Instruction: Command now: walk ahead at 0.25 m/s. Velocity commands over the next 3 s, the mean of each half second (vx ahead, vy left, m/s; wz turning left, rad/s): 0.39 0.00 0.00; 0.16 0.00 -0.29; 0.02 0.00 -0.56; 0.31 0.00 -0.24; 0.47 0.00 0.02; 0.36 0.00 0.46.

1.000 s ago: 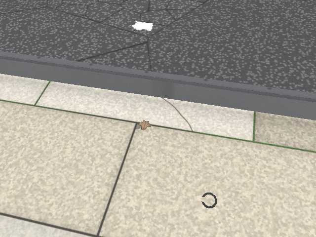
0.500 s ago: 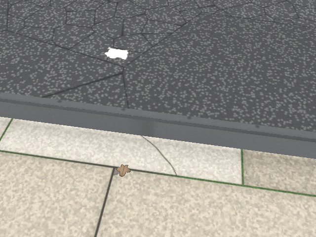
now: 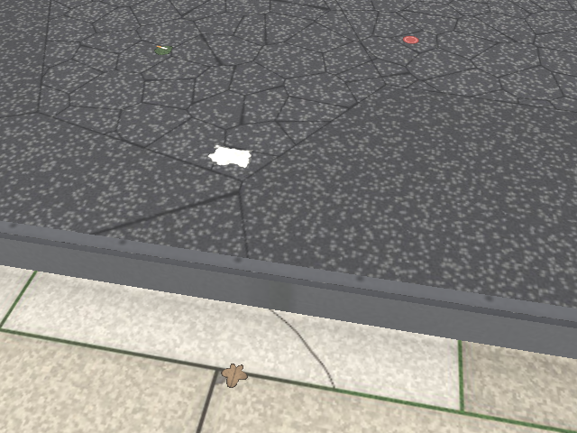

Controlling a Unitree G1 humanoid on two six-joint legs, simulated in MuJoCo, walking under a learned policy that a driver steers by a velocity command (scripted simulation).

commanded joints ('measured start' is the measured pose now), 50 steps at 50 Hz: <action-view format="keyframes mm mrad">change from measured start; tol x32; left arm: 1 -107 52 14 -83 21 -31 -17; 12 378 266 93 12 9 -87 -7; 50 -22 70 53 -164 22 50 -27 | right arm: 1 101 -172 -46 -4 -1 -18 -6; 50 -134 -195 -72 -225 -4 -32 -11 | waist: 1 -48 194 180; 12 160 -324 3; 28 11 -99 108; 34 -53 242 -375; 50 15 99 -39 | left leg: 1 -18 282 -394 -365 -367 170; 9 -123 192 -176 -201 -2 141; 13 -613 25 10 631 -147 65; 22 -576 89 74 452 195 -4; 31 -78 -33 108 9 387 64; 34 483 516 -393 50 1256 293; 39 -124 304 -48 -198 615 180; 50 -128 343 80 -238 172 196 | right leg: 1 -229 -13 -8 170 -17 5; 10 296 -4 -25 -92 56 -7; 13 423 -425 635 -356 -297 -174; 30 248 -210 83 -138 979 -61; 32 169 -140 74 157 789 -23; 34 -170 52 37 766 -345 12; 50 -114 -92 -14 348 -32 46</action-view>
